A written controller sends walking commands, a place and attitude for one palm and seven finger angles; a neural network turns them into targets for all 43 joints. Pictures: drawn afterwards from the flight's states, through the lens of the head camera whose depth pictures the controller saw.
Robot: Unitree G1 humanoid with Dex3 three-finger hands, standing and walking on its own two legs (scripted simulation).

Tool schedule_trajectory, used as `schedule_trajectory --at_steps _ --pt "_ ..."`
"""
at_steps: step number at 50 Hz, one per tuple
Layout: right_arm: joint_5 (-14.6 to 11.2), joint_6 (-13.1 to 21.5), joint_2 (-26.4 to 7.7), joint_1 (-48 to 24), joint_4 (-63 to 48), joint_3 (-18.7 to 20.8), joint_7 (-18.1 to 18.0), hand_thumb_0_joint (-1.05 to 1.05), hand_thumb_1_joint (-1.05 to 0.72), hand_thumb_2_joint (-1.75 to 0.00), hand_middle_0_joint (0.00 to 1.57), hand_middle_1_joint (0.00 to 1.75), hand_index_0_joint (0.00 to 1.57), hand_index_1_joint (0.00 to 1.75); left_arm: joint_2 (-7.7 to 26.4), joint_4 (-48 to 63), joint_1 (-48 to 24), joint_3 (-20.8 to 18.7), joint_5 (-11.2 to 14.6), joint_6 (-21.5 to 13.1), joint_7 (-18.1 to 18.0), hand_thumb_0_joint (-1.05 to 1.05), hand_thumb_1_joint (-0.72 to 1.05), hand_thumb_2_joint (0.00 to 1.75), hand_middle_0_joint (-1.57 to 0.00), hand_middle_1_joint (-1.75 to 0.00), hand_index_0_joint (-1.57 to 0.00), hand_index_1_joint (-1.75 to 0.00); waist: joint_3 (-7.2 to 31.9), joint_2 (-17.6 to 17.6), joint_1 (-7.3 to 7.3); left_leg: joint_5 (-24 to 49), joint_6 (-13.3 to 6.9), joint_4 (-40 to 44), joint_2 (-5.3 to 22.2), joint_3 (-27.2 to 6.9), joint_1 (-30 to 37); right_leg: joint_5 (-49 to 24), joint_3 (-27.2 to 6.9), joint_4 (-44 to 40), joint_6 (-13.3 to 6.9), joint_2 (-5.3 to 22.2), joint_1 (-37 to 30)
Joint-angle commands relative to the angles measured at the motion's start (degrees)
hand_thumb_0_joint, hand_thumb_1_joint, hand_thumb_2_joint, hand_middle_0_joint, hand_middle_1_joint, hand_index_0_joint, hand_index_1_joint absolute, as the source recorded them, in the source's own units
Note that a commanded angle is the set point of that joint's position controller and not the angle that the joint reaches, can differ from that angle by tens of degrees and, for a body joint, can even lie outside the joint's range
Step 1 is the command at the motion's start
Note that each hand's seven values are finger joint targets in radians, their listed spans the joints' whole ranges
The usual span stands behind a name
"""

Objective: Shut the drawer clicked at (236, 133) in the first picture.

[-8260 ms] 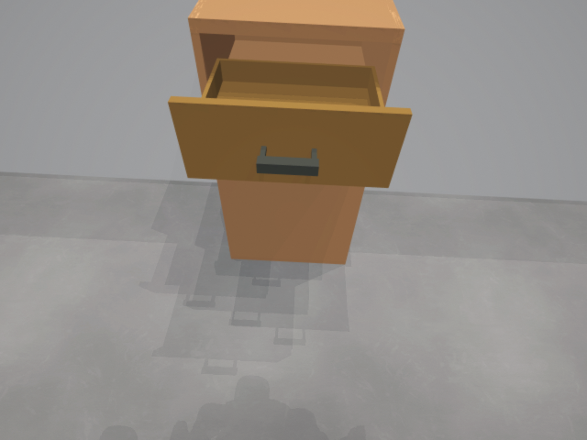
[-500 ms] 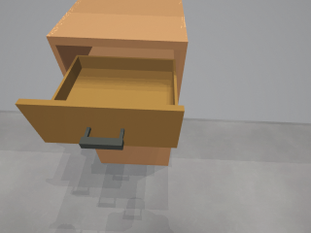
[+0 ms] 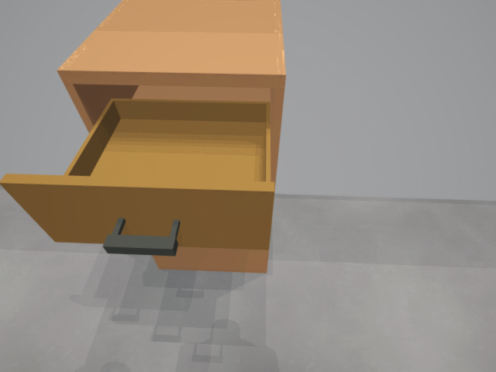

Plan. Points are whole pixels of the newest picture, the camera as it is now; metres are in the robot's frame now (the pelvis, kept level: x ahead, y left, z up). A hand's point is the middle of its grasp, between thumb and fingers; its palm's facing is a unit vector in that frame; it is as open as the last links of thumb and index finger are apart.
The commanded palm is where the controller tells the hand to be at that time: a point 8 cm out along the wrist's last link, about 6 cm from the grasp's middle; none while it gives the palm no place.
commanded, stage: come to a stop and stand still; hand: left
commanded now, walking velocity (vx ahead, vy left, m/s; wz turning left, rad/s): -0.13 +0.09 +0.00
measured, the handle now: (144, 234) +0.32 +0.20 +0.04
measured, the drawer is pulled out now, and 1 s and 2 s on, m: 0.28 0.28 0.28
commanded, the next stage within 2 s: look again from close up in 0.78 s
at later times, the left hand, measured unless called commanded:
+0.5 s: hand out of the picture -0.02 +0.18 -0.19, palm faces +0.06 -0.98 -0.18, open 7.4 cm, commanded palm none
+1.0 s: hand out of the picture -0.01 +0.18 -0.17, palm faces -0.01 -0.98 -0.22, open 7.4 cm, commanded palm none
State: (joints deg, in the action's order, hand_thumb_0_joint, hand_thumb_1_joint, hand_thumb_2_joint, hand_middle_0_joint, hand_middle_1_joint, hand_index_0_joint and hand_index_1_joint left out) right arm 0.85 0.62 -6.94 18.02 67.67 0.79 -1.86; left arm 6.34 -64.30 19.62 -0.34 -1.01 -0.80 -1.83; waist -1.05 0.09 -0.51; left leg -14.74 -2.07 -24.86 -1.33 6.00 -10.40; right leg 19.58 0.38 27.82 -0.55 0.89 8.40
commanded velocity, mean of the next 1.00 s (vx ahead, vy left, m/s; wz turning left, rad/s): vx -0.01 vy -0.01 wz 0.00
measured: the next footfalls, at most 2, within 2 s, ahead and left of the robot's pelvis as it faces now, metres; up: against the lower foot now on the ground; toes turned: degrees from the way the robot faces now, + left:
none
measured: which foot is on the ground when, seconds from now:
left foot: down 0.00-1.00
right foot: down 0.00-1.00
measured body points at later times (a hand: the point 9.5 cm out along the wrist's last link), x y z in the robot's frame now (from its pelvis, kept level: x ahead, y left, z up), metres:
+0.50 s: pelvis -0.02 +0.01 -0.01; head +0.01 +0.03 +0.44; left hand -0.02 +0.24 -0.17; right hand +0.05 -0.23 -0.15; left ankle -0.01 +0.12 -0.74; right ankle -0.05 -0.11 -0.74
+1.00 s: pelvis -0.01 +0.00 +0.00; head +0.01 -0.01 +0.45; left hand -0.01 +0.23 -0.15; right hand +0.00 -0.23 -0.17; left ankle -0.01 +0.12 -0.74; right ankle -0.05 -0.11 -0.74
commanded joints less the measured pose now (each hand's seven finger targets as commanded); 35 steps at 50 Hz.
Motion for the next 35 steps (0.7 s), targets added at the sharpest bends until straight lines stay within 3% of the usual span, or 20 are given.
schedule_trajectory --at_steps 1,4,8,11,14,16,18,20,21,22,23,24,26,28,31,35 --pt "-0.6 1.3 -4.4 2.9 -1.5 0.3 -0.9 0.00 -0.90 -0.90 0.20 0.30 0.20 0.30 5.1 0.5 6.5 -0.5 0.6 -1.5 -1.4 0.00 0.90 0.90 -0.20 -0.30 -0.20 -0.30 1.1 3.7 0.57 23.1 0.4 1.3 7.0 -6.2 4.5 -38.3 -5.4 -3.4 -1.5 7.2 -0.4" --pt "-0.8 0.5 -4.9 2.1 -2.5 0.9 -1.0 0.00 -0.90 -0.90 0.20 0.30 0.20 0.30 6.9 1.6 6.2 -1.2 0.4 -1.1 -2.0 0.00 0.90 0.90 -0.20 -0.30 -0.20 -0.30 1.2 3.0 0.84 24.1 1.0 -0.7 6.8 -5.1 3.6 -45.8 -6.1 -1.2 -1.8 8.4 -1.0" --pt "-0.5 -0.8 -5.3 -0.3 -4.6 1.8 -1.0 0.00 -0.90 -0.90 0.20 0.30 0.20 0.30 8.6 2.8 6.1 -2.3 0.2 -0.3 -2.3 0.00 0.90 0.90 -0.20 -0.30 -0.20 -0.30 1.7 3.9 1.52 17.9 2.1 -4.3 5.6 -3.1 -0.3 -51.1 -8.2 -0.4 -3.1 11.0 -3.0" --pt "-0.4 -1.7 -5.1 -2.4 -6.1 2.2 -0.8 0.00 -0.90 -0.90 0.20 0.30 0.20 0.30 9.0 3.4 4.8 -2.7 -0.1 0.3 -2.3 0.00 0.90 0.90 -0.20 -0.30 -0.20 -0.30 0.3 6.4 1.99 7.1 2.7 -8.2 3.7 -2.5 -4.5 -50.8 -11.0 -1.4 -5.6 13.6 -3.5" --pt "-0.4 -2.3 -5.1 -5.4 -8.1 2.6 -0.5 0.00 -0.90 -0.90 0.20 0.30 0.20 0.30 9.5 4.1 3.8 -2.9 -0.6 0.6 -2.1 0.00 0.90 0.90 -0.20 -0.30 -0.20 -0.30 -1.9 8.2 2.63 -8.2 3.0 -14.2 2.5 -3.7 -10.1 -48.5 -14.5 -3.6 -9.9 16.7 -3.5" --pt "-0.5 -2.4 -5.5 -6.3 -9.2 2.7 -0.4 0.00 -0.90 -0.90 0.20 0.30 0.20 0.30 9.8 5.0 2.2 -3.1 -0.9 0.6 -2.0 0.00 0.90 0.90 -0.20 -0.30 -0.20 -0.30 -3.1 8.5 2.27 -10.7 3.0 -16.8 2.7 -5.4 -11.2 -43.2 -15.3 -4.8 -11.5 17.3 -1.6" --pt "-0.7 -2.0 -5.2 -4.7 -9.2 2.5 -0.2 0.00 -0.90 -0.90 0.20 0.30 0.20 0.30 10.5 6.1 -0.9 -3.2 -0.9 0.6 -1.7 0.00 0.90 0.90 -0.20 -0.30 -0.20 -0.30 -2.4 7.4 0.47 -7.4 3.0 -10.9 3.0 -5.5 -6.6 -36.2 -13.6 -4.3 -10.1 16.0 1.8" --pt "-0.5 -1.0 -5.2 -1.2 -7.8 2.0 -0.1 0.00 -0.90 -0.90 0.20 0.30 0.20 0.30 10.1 6.9 -3.8 -3.0 -0.3 0.7 -1.0 0.00 0.90 0.90 -0.20 -0.30 -0.20 -0.30 -0.7 6.3 -1.16 4.9 2.6 0.0 2.9 -4.7 4.2 -25.3 -8.6 -1.7 -5.5 10.6 7.1" --pt "-0.2 -0.1 -7.1 -0.2 -7.4 2.0 -0.2 0.00 -0.90 -0.90 0.20 0.30 0.20 0.30 8.5 7.2 -3.0 -2.8 -0.2 0.8 -0.8 0.00 0.90 0.90 -0.20 -0.30 -0.20 -0.30 1.3 0.8 -0.86 12.8 1.1 1.5 6.5 -8.5 8.1 -17.2 -5.7 1.4 -3.0 6.4 9.0" --pt "0.0 0.2 -9.5 -0.6 -7.3 2.2 -0.2 0.00 -0.90 -0.90 0.20 0.30 0.20 0.30 6.8 7.0 -1.5 -2.2 -0.2 1.0 -0.6 0.00 0.90 0.90 -0.20 -0.30 -0.20 -0.30 3.5 -5.3 0.03 16.3 -2.2 2.2 12.0 -15.3 9.1 -4.1 -2.3 3.0 -0.5 2.7 9.9" --pt "0.2 -0.1 -10.8 -2.9 -7.6 2.0 -0.1 0.00 -0.90 -0.90 0.20 0.30 0.20 0.30 5.6 6.3 -0.8 -1.7 -0.3 1.0 -0.6 0.00 0.90 0.90 -0.20 -0.30 -0.20 -0.30 2.1 -7.7 0.79 10.2 -4.2 4.9 14.5 -16.7 4.0 3.7 0.3 1.9 0.7 1.6 7.4" --pt "0.2 -0.2 -10.1 -5.1 -7.7 1.7 0.2 0.00 -0.90 -0.90 0.20 0.30 0.20 0.30 5.6 5.2 -1.3 -1.6 -0.5 1.4 -0.5 0.00 0.90 0.90 -0.20 -0.30 -0.20 -0.30 -1.2 -9.2 0.97 -1.9 -4.5 10.1 14.2 -18.3 -2.5 4.8 1.4 3.2 1.2 1.8 4.5" --pt "0.1 -0.1 -10.3 -7.1 -8.7 1.3 0.1 0.00 -0.90 -0.90 0.20 0.30 0.20 0.30 6.0 4.5 -1.0 -1.3 -0.6 1.6 0.2 0.00 0.90 0.90 -0.20 -0.30 -0.20 -0.30 -5.1 -7.0 1.70 -9.1 -3.8 13.4 13.2 -19.3 -6.4 1.4 1.3 2.6 1.1 2.0 4.3" --pt "0.1 0.3 -10.0 -6.2 -7.9 1.1 -0.2 0.00 -0.90 -0.90 0.20 0.30 0.20 0.30 5.8 3.5 -0.2 -0.9 -0.5 1.3 0.4 0.00 0.90 0.90 -0.20 -0.30 -0.20 -0.30 -4.7 -4.4 1.76 -3.5 -3.2 12.3 12.7 -18.2 -3.1 -2.0 1.0 -0.7 1.3 2.8 5.0" --pt "-0.1 0.7 -8.7 -4.9 -6.7 1.1 -0.4 0.00 -0.90 -0.90 0.20 0.30 0.20 0.30 6.5 2.3 0.4 -0.8 -0.1 1.0 0.4 0.00 0.90 0.90 -0.20 -0.30 -0.20 -0.30 -2.6 -3.2 1.25 6.1 -1.4 9.6 10.9 -14.4 0.5 -7.4 0.0 -4.6 1.6 3.6 4.0" --pt "-0.2 0.8 -8.7 -3.0 -5.5 1.1 -0.8 0.00 -0.90 -0.90 0.20 0.30 0.20 0.30 7.2 2.3 0.5 -1.1 0.1 1.0 0.3 0.00 0.90 0.90 -0.20 -0.30 -0.20 -0.30 -0.9 -0.7 0.63 17.8 -0.6 5.9 10.2 -11.5 4.0 -11.2 -0.4 -5.5 1.3 4.0 3.8"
